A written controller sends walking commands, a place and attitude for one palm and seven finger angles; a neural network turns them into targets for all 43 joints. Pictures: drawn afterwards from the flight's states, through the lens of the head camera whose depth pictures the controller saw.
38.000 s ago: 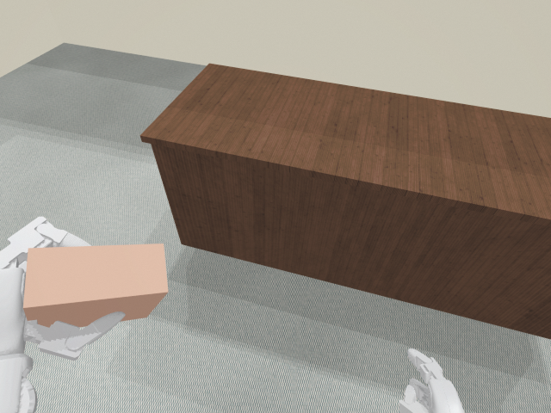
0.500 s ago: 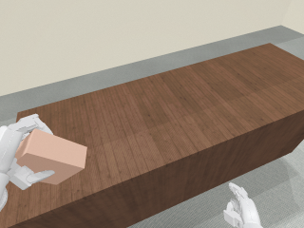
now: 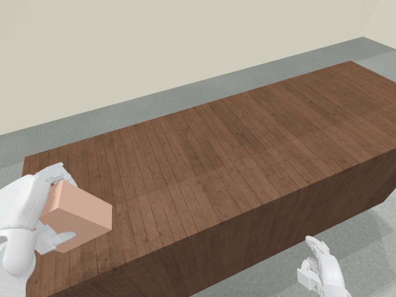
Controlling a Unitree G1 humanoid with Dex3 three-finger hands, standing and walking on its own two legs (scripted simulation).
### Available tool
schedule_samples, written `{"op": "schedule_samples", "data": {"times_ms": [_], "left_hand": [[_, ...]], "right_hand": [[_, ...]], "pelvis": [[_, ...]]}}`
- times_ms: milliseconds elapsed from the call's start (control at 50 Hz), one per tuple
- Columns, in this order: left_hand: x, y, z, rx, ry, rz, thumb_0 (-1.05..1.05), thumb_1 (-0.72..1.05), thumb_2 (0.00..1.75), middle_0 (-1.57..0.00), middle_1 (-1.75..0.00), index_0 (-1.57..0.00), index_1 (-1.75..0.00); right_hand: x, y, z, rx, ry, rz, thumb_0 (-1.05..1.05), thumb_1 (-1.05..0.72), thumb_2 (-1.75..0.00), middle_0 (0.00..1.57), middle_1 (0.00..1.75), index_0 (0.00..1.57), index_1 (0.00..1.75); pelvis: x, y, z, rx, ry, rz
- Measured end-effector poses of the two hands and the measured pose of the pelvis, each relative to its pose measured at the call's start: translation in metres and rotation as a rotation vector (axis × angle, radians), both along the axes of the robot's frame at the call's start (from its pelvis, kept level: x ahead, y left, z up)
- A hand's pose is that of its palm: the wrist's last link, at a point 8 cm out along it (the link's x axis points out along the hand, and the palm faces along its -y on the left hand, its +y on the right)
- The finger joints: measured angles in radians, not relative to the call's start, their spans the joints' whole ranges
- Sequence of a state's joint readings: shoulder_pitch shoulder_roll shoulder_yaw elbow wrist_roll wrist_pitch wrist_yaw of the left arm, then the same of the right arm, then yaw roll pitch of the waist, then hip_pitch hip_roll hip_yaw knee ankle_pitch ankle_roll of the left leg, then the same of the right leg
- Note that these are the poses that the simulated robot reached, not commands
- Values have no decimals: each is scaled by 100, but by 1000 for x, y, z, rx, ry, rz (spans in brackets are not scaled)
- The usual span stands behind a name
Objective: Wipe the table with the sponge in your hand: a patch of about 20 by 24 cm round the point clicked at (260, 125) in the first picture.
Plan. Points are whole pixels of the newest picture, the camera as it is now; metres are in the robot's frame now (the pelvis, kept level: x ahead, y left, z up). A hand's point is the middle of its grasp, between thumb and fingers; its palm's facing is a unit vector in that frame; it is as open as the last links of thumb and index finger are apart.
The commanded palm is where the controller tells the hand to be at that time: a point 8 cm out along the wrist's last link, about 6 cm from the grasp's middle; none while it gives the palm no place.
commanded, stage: turn the palm down, sponge in hand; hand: left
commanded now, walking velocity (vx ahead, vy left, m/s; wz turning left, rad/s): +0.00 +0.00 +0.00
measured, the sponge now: (72, 222) +0.22 +0.28 +0.07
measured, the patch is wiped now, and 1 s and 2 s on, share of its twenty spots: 0.00 0.00 0.00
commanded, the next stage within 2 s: move the sponge above the wiping area in 1.00 s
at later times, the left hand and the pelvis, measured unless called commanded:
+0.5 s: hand (39, 204) +0.23 +0.33 +0.11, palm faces +0.08 -0.14 -0.99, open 10.0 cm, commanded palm +0.19 +0.32 +0.17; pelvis +0.01 +0.04 +0.02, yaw +1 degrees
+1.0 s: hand (39, 205) +0.23 +0.33 +0.11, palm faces +0.04 -0.08 -1.00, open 10.0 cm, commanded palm +0.19 +0.32 +0.17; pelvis +0.01 +0.04 +0.02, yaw +1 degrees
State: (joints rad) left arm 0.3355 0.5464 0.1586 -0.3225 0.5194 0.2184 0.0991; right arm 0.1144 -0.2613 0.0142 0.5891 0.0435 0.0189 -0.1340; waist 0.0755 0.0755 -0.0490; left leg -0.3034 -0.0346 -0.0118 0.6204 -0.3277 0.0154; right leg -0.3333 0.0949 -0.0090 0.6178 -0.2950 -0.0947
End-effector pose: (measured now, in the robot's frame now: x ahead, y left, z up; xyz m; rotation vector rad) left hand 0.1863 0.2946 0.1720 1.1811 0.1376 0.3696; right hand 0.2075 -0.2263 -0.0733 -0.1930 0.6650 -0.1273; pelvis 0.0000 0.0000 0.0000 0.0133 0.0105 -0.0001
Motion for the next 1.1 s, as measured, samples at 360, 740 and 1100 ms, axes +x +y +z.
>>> {"op": "schedule_samples", "data": {"times_ms": [360, 740, 1100], "left_hand": [[14, 23, -10, 123, 136, 94, 0, -50, 104, -77, -135, -76, -136], [26, 37, -11, 222, 218, 149, 0, -50, 104, -77, -136, -75, -137], [23, 25, -8, 230, 203, 143, 1, -50, 104, -77, -136, -76, -137]], "right_hand": [[40, 63, 23, 17, -9, 136, 1, -90, -90, 20, 30, 20, 30], [54, 91, 22, 62, 30, 202, 1, -90, -90, 20, 30, 20, 30], [52, 78, 25, 65, 17, 190, 1, -90, -90, 20, 30, 20, 29]], "pelvis": [[5, 30, 14, -17, -38, 12], [8, 44, 19, -19, -47, 18], [5, 35, 20, -14, -60, 17]]}}
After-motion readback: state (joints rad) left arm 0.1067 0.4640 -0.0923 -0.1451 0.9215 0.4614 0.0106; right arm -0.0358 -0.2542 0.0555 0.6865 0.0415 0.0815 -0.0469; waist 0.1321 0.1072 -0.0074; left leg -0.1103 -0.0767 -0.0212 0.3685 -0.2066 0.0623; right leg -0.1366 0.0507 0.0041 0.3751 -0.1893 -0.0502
